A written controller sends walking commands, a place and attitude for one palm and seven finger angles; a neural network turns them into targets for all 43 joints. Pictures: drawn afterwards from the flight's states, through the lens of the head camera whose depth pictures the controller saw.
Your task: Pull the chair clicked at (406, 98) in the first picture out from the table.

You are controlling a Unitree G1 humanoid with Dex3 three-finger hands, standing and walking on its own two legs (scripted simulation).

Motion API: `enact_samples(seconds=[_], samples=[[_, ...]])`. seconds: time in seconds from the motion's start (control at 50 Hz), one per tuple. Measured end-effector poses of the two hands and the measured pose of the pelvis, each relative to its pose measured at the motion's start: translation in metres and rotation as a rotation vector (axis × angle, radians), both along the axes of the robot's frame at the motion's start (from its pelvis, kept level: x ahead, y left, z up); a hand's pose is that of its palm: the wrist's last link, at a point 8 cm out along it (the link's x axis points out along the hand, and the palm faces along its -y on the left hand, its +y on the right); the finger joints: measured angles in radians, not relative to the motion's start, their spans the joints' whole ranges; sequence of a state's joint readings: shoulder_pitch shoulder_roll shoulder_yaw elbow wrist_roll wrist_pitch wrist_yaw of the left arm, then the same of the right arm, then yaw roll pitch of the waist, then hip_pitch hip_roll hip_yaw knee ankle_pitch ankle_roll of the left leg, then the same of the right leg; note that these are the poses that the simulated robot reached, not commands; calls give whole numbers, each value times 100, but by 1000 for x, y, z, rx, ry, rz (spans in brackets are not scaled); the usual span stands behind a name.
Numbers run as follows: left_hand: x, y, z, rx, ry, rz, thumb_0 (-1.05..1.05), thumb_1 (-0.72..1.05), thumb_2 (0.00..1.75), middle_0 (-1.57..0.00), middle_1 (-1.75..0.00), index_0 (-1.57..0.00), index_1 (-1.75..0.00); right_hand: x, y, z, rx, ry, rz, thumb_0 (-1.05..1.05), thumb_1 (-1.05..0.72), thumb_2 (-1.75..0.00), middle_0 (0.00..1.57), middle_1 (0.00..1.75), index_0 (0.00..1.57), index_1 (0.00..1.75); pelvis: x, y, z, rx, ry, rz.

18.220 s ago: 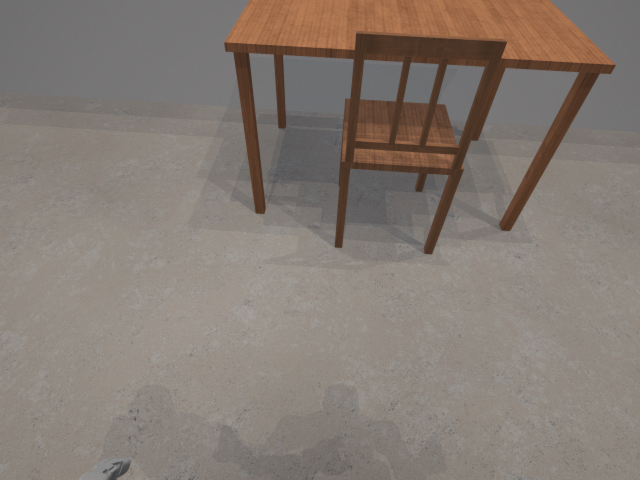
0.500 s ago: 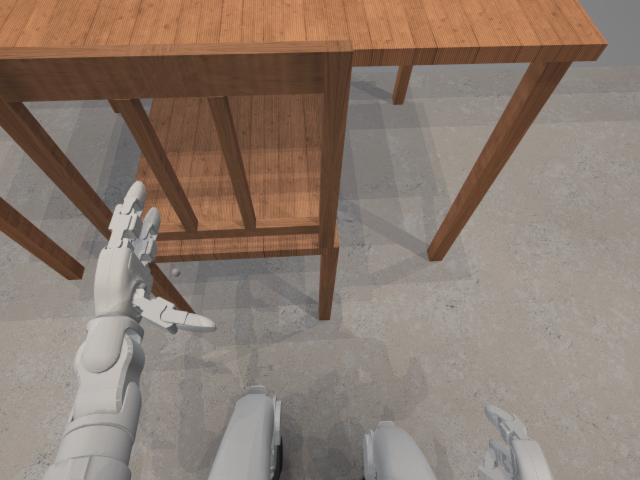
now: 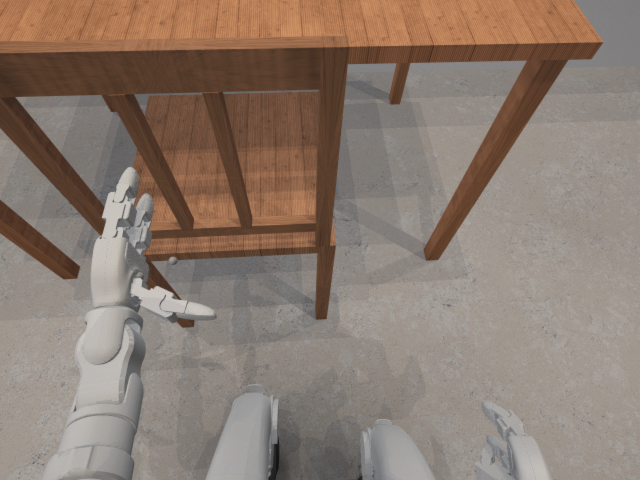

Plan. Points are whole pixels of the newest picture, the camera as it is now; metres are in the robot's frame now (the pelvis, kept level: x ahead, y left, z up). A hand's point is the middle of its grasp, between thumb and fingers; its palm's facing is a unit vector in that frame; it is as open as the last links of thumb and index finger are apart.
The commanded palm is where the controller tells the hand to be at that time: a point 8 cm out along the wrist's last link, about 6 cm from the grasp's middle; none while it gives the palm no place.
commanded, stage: aim the fingers beside a spindle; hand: left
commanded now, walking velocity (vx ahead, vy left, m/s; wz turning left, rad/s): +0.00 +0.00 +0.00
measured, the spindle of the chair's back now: (161, 171) +0.50 +0.25 +0.03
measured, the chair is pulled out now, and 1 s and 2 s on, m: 0.00 0.00 0.00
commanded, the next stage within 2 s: push the fingers through the gap in 0.06 s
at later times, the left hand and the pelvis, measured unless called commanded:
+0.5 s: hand (174, 236) +0.40 +0.21 +0.03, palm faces +0.12 -0.99 -0.04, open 16.9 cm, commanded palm +0.37 +0.25 +0.03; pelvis +0.00 +0.00 +0.00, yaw +0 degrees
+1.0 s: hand (180, 211) +0.43 +0.21 +0.04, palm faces +0.15 -0.99 -0.04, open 17.0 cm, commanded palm +0.41 +0.25 +0.03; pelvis +0.00 +0.00 +0.00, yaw -1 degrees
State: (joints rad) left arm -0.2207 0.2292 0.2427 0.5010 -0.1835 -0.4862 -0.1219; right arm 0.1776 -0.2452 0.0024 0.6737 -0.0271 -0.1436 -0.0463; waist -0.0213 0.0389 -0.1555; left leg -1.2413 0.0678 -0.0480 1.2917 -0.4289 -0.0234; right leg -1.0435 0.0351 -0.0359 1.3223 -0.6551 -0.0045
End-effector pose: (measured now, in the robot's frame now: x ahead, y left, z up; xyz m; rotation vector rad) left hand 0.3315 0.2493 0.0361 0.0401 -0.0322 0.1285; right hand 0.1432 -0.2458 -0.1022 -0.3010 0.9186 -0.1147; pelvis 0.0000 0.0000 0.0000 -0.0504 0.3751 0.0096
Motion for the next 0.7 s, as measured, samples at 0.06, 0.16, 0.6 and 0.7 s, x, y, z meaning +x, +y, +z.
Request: enact_samples(seconds=[0.06, 0.16, 0.6, 0.7], samples=[[2, 4, 1, 9, 4, 3, -2, -50, 30, -6, -8, -6, -8, 0, -1, 0, 4, -1, -7, 1, -91, -90, 20, 30, 21, 30, 1, 0, 0, 0, 1, -1], [0, 4, -3, 2, 45, -12, -2, -50, 30, -6, -8, -6, -8, -1, 0, 0, 11, 6, -12, 1, -91, -90, 20, 30, 21, 30, 3, 1, 2, 1, 2, -1], [41, 6, -1, -14, 41, -1, -2, -50, 30, -6, -8, -5, -8, -22, -3, -6, -3, 82, -46, 1, -91, -90, 20, 30, 21, 30, 5, 3, 1, -2, 28, -8], [47, 6, 2, -6, 21, 12, -2, -50, 30, -6, -8, -5, -8, -30, -5, -6, -4, 104, -52, 1, -91, -90, 20, 30, 21, 30, 5, 3, 1, -2, 29, -10]])
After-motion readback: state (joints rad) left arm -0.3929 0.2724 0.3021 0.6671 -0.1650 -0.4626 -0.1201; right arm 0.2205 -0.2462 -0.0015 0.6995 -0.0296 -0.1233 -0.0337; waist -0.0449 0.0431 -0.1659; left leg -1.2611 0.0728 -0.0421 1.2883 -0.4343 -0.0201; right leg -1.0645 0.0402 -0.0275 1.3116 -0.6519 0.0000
